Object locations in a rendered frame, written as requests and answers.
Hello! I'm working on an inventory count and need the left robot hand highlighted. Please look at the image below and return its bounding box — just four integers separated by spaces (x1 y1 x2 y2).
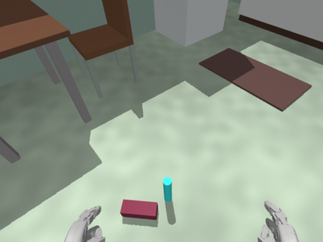
64 206 105 242

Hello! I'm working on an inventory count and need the right robot hand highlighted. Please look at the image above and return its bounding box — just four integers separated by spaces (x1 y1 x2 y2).
257 201 299 242

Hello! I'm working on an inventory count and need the chair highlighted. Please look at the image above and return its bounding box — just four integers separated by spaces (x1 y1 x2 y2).
68 0 139 99

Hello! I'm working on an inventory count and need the table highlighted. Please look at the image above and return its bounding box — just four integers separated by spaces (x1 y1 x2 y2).
0 0 92 164

